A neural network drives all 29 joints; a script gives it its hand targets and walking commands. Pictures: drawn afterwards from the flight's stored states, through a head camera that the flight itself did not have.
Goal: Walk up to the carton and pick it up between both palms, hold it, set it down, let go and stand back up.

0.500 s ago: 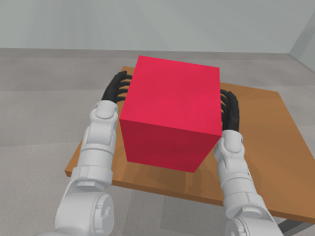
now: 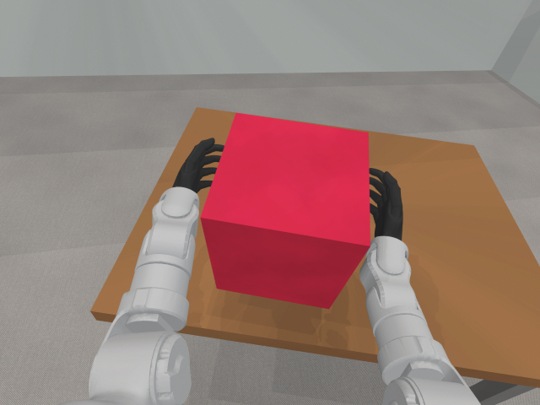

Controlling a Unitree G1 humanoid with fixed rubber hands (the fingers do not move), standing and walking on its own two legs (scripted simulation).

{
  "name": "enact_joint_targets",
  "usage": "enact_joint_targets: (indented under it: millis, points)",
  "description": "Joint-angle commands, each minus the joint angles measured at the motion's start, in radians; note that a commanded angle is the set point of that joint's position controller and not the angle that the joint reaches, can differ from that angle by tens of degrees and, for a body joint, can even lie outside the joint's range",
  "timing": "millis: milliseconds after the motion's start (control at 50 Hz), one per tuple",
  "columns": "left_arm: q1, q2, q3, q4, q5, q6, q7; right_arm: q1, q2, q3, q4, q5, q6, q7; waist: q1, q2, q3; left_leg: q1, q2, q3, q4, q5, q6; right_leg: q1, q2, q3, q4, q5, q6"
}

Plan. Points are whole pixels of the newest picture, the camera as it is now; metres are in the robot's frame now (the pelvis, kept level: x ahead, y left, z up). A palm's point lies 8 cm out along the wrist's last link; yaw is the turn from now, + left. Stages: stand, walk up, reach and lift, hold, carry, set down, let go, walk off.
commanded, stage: set down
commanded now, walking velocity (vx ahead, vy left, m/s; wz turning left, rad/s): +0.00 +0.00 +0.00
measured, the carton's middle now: (285, 217) +0.40 -0.06 +0.05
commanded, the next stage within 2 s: none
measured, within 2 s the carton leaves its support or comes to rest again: rests again in 1.76 s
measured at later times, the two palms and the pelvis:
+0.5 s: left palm (178, 183) +0.41 +0.11 +0.13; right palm (378, 237) +0.31 -0.18 +0.11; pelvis -0.03 +0.03 +0.00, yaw -2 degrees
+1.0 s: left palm (202, 190) +0.45 +0.08 +0.08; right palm (377, 239) +0.35 -0.21 +0.06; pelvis +0.01 +0.00 +0.00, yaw -2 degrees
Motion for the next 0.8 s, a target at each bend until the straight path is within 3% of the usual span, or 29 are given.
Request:
enact_joint_targets:
  millis: [0,40,60,140,160,240,260,300,340,420,460,480,520,540,620,640,700,720,740,780]
  points:
    - [-0.337,-0.405,-0.240,-0.051,-0.015,-0.008,-0.158,-0.561,0.424,0.415,-0.207,-0.025,-0.039,0.080,0.049,-0.038,-0.294,-0.045,-0.060,0.015,-0.031,0.267,0.002,0.256,-0.014,0.002,0.110,0.917,0.093]
    - [-0.357,-0.414,-0.261,-0.043,-0.023,-0.012,-0.157,-0.569,0.408,0.385,-0.201,-0.042,-0.048,0.071,0.020,-0.027,-0.325,-0.018,-0.057,0.011,-0.018,0.305,-0.008,0.217,0.002,-0.009,0.113,0.897,0.085]
    - [-0.381,-0.432,-0.299,-0.081,-0.032,-0.017,-0.150,-0.572,0.413,0.383,-0.210,-0.038,-0.059,0.071,0.000,0.016,-0.386,0.004,-0.056,0.010,-0.006,0.344,-0.020,0.199,0.007,-0.020,0.118,0.896,0.079]
    - [-0.512,-0.490,-0.396,-0.129,-0.083,-0.087,-0.118,-0.613,0.431,0.323,-0.196,-0.075,-0.111,0.075,-0.052,0.090,-0.570,0.119,-0.041,0.000,0.058,0.468,-0.052,0.057,0.034,-0.040,0.101,0.767,0.050]
    - [-0.541,-0.504,-0.408,-0.123,-0.092,-0.103,-0.108,-0.636,0.446,0.306,-0.192,-0.085,-0.122,0.078,-0.053,0.105,-0.617,0.156,-0.035,-0.006,0.070,0.491,-0.057,0.002,0.041,-0.046,0.088,0.704,0.044]
    - [-0.564,-0.517,-0.383,-0.034,-0.095,-0.146,-0.095,-0.701,0.480,0.269,-0.176,-0.119,-0.139,0.096,-0.033,0.126,-0.636,0.096,-0.032,0.004,0.057,0.375,-0.049,-0.003,0.030,-0.038,0.068,0.588,0.034]
    - [-0.556,-0.503,-0.345,0.021,-0.082,-0.154,-0.097,-0.703,0.483,0.265,-0.160,-0.121,-0.135,0.102,-0.006,0.110,-0.591,0.052,-0.034,0.014,0.047,0.326,-0.042,0.022,0.024,-0.027,0.064,0.578,0.032]
    - [-0.554,-0.487,-0.290,0.103,-0.057,-0.145,-0.107,-0.694,0.477,0.221,-0.089,-0.134,-0.117,0.107,-0.001,0.113,-0.491,0.013,-0.032,0.015,0.030,0.296,-0.040,0.034,0.022,-0.024,0.061,0.517,0.029]
    - [-0.548,-0.478,-0.232,0.170,-0.024,-0.122,-0.119,-0.681,0.445,0.166,-0.016,-0.142,-0.085,0.122,0.005,0.113,-0.354,0.035,-0.015,0.012,0.008,0.301,-0.045,-0.013,0.032,-0.044,0.031,0.377,0.024]
    - [-0.517,-0.427,-0.094,0.304,0.049,-0.056,-0.159,-0.663,0.372,0.068,0.022,-0.164,0.008,0.136,0.016,0.056,-0.100,-0.002,0.000,0.024,-0.078,0.057,-0.009,-0.060,0.038,-0.058,-0.031,0.077,0.012]
    - [-0.545,-0.412,-0.071,0.287,0.051,-0.046,-0.157,-0.696,0.348,0.054,-0.032,-0.160,0.019,0.138,0.011,0.048,-0.152,0.019,0.009,0.018,-0.081,0.067,-0.007,-0.056,0.048,-0.069,-0.020,0.082,0.010]
    - [-0.561,-0.423,-0.082,0.276,0.043,-0.054,-0.149,-0.711,0.329,0.024,-0.039,-0.165,0.015,0.143,-0.013,0.074,-0.187,0.022,0.018,-0.002,-0.082,0.054,-0.017,-0.073,0.056,-0.078,-0.006,0.080,0.009]
    - [-0.601,-0.436,-0.087,0.255,0.037,-0.078,-0.133,-0.729,0.322,0.000,-0.035,-0.182,0.001,0.152,-0.023,0.100,-0.282,0.050,0.023,-0.008,-0.064,0.090,-0.035,-0.127,0.060,-0.089,0.005,0.098,0.005]
    - [-0.633,-0.424,-0.091,0.238,0.027,-0.096,-0.126,-0.742,0.338,-0.008,-0.055,-0.205,-0.003,0.157,-0.013,0.098,-0.345,0.055,0.016,0.004,-0.048,0.083,-0.034,-0.145,0.052,-0.082,-0.001,0.087,0.003]
    - [-0.733,-0.477,-0.183,0.167,-0.018,-0.209,-0.074,-0.765,0.412,-0.057,-0.007,-0.291,-0.084,0.179,-0.065,0.146,-0.624,0.157,0.022,-0.016,0.038,0.299,-0.083,-0.258,0.061,-0.093,0.020,0.182,-0.001]
    - [-0.746,-0.472,-0.186,0.174,-0.021,-0.228,-0.069,-0.768,0.443,-0.048,-0.007,-0.308,-0.096,0.182,-0.049,0.139,-0.659,0.166,0.018,-0.003,0.060,0.344,-0.080,-0.263,0.055,-0.085,0.020,0.207,0.001]
    - [-0.732,-0.467,-0.180,0.253,-0.018,-0.278,-0.064,-0.756,0.487,-0.025,0.036,-0.323,-0.131,0.185,-0.040,0.136,-0.694,0.150,0.009,0.011,0.094,0.440,-0.086,-0.230,0.048,-0.074,0.035,0.333,0.009]
    - [-0.705,-0.454,-0.142,0.310,-0.005,-0.282,-0.071,-0.741,0.502,-0.009,0.062,-0.319,-0.132,0.184,-0.017,0.113,-0.653,0.092,0.002,0.019,0.091,0.432,-0.074,-0.167,0.043,-0.055,0.047,0.388,0.011]
    - [-0.683,-0.443,-0.110,0.371,0.016,-0.279,-0.083,-0.711,0.508,-0.030,0.119,-0.325,-0.120,0.178,-0.029,0.099,-0.586,0.051,-0.004,0.020,0.080,0.394,-0.066,-0.147,0.038,-0.045,0.048,0.397,0.019]
    - [-0.640,-0.432,-0.082,0.423,0.034,-0.269,-0.099,-0.684,0.534,0.007,0.118,-0.304,-0.116,0.172,-0.005,0.077,-0.534,-0.019,-0.019,0.027,0.059,0.352,-0.041,-0.032,0.028,-0.024,0.072,0.500,0.028]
